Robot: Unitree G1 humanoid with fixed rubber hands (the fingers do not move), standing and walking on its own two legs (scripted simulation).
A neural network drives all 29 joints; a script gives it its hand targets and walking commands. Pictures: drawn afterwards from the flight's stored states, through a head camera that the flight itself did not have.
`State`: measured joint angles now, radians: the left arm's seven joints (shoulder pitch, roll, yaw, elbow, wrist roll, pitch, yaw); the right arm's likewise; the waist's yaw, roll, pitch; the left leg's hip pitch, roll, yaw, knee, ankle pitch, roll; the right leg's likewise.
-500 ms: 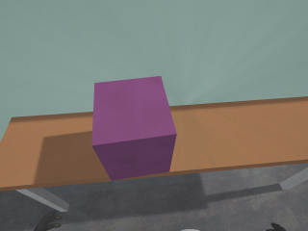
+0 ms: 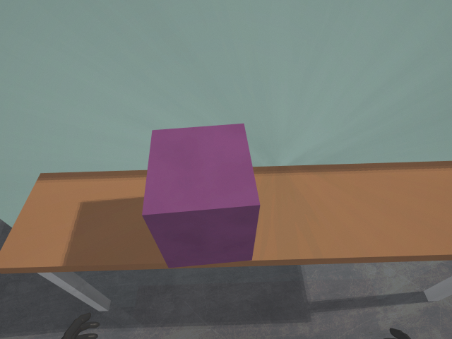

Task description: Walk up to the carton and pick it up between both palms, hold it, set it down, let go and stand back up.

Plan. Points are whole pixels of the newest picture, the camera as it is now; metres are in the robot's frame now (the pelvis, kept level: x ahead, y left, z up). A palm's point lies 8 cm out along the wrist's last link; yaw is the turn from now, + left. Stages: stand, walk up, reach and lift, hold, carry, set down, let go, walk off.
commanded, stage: walk up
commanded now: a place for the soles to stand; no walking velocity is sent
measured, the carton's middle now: (204, 198) +0.42 +0.06 -0.05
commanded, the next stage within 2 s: reach and lift in 0.52 s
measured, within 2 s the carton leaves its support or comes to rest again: neither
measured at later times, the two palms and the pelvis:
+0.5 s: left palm out of the picture +0.10 +0.32 -0.10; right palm out of the picture +0.10 -0.29 -0.10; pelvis +0.00 +0.01 +0.00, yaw +2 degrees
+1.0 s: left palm (84, 332) +0.16 +0.27 -0.09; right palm out of the picture +0.11 -0.27 -0.08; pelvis -0.01 +0.02 +0.00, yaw -4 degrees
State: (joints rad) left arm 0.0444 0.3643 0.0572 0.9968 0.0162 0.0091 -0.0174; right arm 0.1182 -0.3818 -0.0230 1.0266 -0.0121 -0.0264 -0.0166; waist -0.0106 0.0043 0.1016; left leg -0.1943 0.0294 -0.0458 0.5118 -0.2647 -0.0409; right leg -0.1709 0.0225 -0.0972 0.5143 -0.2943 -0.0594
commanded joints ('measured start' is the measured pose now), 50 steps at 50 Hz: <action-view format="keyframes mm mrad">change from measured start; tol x8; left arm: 1 -78 207 45 -64 -1 -16 8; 26 -57 204 43 -32 -2 -10 -1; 27 -322 172 21 -383 -32 178 46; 33 -94 110 43 -596 68 440 45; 39 40 68 100 -618 99 408 56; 50 19 14 69 -695 26 308 87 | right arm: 1 -5 -216 -41 -38 1 -20 -13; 26 -24 -208 -25 -48 -6 -21 -12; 27 -341 -28 -140 -100 -109 -178 23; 34 -83 -146 -144 -87 -26 -157 78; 50 -23 -48 -90 -381 1 -149 105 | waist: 1 7 -26 -138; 25 11 41 -151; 29 -32 -94 -93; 36 32 24 -276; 50 42 -2 -125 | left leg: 1 -4 65 -56 -69 247 91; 7 -9 84 -73 -67 309 100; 16 -16 54 -70 -80 155 84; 25 -8 63 -70 -89 277 86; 26 -26 60 -79 -97 264 81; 27 -110 -25 127 20 -53 8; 29 -120 2 83 69 -83 31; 36 75 -15 86 92 256 -11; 50 36 -25 115 -82 60 30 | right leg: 1 71 -162 168 -157 131 12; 5 98 -154 146 -120 218 3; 17 36 -170 160 -196 34 1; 26 117 -150 116 -162 147 19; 27 -153 -72 95 -57 -10 59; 28 -158 -39 87 -1 -11 45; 36 33 -18 46 51 440 33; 50 -26 -18 97 -98 160 25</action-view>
